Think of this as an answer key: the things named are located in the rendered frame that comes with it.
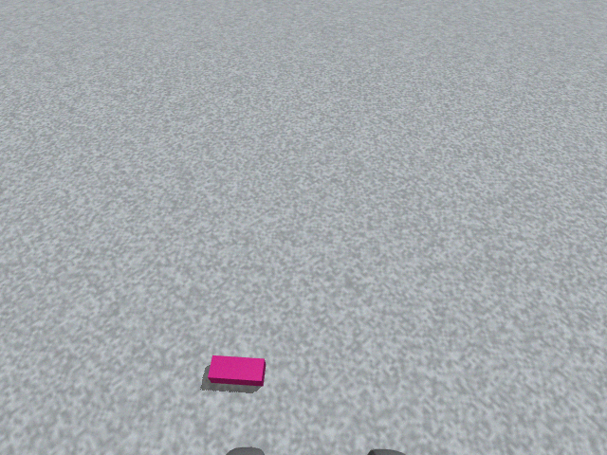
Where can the carton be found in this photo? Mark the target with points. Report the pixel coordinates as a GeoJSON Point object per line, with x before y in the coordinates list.
{"type": "Point", "coordinates": [237, 370]}

